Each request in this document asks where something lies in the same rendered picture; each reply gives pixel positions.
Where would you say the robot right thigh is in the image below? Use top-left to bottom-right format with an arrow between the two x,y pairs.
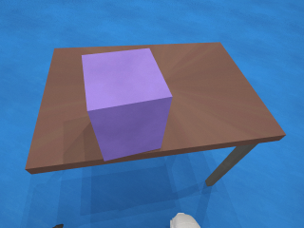
170,214 -> 200,228

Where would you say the table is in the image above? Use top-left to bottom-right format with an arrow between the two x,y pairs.
25,42 -> 286,187

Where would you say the carton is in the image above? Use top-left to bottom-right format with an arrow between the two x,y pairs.
82,48 -> 173,162

